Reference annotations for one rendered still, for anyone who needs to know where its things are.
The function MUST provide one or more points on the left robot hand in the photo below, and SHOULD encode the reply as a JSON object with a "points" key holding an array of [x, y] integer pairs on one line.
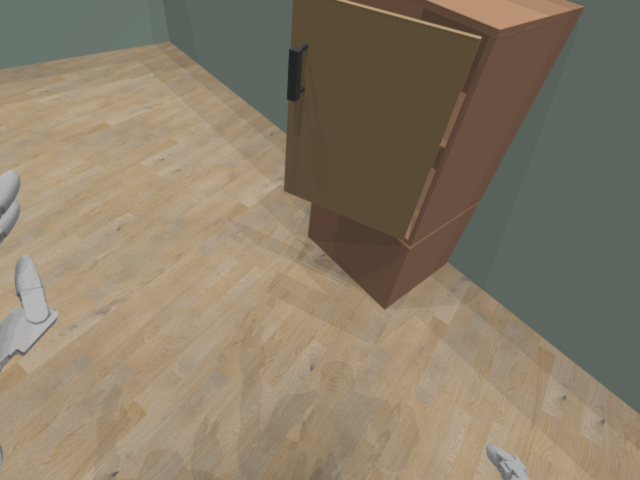
{"points": [[21, 329]]}

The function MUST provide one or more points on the right robot hand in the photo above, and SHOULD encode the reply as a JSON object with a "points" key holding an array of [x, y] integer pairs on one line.
{"points": [[510, 467]]}

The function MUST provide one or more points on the cupboard door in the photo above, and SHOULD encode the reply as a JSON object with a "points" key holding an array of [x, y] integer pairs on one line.
{"points": [[380, 90]]}

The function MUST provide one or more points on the handle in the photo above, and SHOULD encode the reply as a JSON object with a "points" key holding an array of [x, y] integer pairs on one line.
{"points": [[294, 72]]}

